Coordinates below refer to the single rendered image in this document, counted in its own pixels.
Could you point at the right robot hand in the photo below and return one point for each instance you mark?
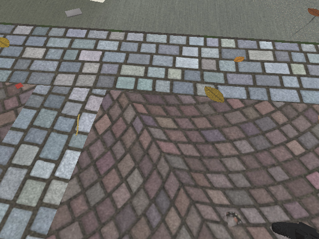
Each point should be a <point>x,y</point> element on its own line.
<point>295,230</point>

